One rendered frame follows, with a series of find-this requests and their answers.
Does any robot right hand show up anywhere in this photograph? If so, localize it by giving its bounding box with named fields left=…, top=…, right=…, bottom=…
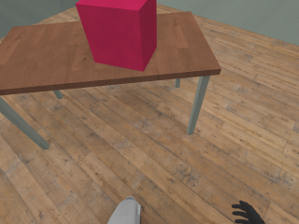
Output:
left=231, top=200, right=265, bottom=224

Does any carton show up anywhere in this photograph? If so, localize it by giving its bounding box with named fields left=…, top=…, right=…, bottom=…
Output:
left=75, top=0, right=157, bottom=72

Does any left robot thigh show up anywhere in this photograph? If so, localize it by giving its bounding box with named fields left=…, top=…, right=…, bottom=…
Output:
left=107, top=199, right=141, bottom=224

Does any left robot shin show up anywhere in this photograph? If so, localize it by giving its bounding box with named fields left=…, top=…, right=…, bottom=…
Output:
left=125, top=196, right=135, bottom=201

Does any table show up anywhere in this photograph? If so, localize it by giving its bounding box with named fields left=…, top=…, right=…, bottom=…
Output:
left=0, top=11, right=221, bottom=150

